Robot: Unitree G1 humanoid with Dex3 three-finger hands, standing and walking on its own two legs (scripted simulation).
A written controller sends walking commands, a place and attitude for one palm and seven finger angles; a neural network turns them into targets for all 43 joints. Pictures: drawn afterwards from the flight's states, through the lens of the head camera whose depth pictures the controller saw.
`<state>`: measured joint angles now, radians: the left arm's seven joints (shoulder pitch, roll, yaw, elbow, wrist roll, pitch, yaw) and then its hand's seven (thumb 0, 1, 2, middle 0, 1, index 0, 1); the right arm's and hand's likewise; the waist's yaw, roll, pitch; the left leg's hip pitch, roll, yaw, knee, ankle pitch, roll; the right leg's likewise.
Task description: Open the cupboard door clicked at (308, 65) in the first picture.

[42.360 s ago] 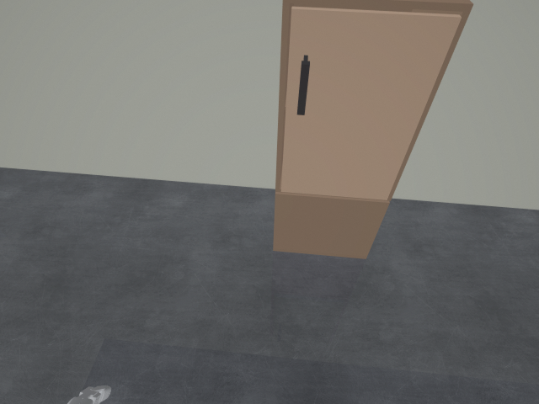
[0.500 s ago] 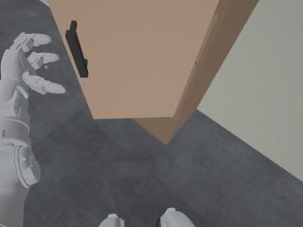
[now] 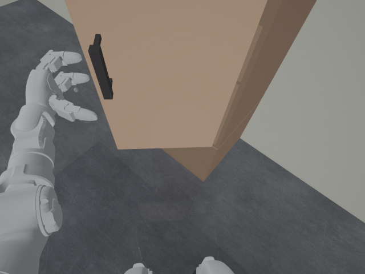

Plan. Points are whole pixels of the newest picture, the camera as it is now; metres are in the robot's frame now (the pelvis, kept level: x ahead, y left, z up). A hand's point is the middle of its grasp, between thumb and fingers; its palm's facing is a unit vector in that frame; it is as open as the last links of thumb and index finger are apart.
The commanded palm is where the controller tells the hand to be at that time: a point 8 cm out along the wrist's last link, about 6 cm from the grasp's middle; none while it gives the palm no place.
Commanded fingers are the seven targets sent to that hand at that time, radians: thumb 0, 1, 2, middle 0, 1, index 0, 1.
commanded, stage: slide the fingers in behind the handle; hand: left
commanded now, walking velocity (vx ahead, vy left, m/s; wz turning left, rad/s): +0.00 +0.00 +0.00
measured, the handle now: (103, 68) +0.55 +0.15 +0.11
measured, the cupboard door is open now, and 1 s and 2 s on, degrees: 44 44 43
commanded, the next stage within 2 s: close the thumb around the handle in 1.28 s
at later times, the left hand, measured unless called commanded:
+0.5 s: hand (90, 89) +0.49 +0.17 +0.10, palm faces +0.00 -1.00 +0.01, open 14.0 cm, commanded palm +0.46 +0.22 +0.10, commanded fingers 0.00 -0.50 0.30 -0.30 -1.20 -0.30 -1.20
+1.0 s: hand (101, 88) +0.49 +0.15 +0.10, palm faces -0.01 -1.00 +0.01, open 14.0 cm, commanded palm +0.46 +0.20 +0.10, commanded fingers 0.00 -0.50 0.30 -0.30 -1.20 -0.30 -1.20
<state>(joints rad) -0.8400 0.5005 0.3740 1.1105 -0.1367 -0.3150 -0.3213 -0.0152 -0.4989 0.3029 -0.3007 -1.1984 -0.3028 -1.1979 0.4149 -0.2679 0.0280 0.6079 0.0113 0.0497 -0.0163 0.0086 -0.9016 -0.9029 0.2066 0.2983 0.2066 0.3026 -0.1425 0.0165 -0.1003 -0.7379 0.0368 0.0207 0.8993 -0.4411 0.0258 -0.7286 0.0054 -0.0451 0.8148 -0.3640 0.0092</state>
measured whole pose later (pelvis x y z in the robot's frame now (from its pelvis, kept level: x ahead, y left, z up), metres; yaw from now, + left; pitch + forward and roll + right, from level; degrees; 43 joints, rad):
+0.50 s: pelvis -0.01 -0.01 +0.00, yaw +0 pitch +16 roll -2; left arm -0.89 0.47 0.35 1.15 -0.12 -0.33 -0.25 -0.02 -0.50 0.30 -0.30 -1.20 -0.30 -1.20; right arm 0.41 -0.27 0.03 0.62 0.01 0.03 -0.02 0.01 -0.90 -0.90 0.21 0.30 0.21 0.30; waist -0.15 0.01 -0.08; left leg -0.75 0.04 0.01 0.90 -0.43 0.01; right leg -0.74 0.01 -0.05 0.83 -0.36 0.00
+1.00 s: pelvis +0.00 -0.01 +0.00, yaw +0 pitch +16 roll -2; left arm -0.87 0.40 0.32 1.12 -0.11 -0.35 -0.19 -0.02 -0.50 0.30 -0.30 -1.20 -0.30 -1.20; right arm 0.41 -0.26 0.02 0.62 0.00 0.03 0.00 0.01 -0.90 -0.90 0.21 0.30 0.21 0.30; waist -0.14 0.02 -0.10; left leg -0.74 0.04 0.02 0.90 -0.44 0.01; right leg -0.74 0.01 -0.04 0.83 -0.37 0.00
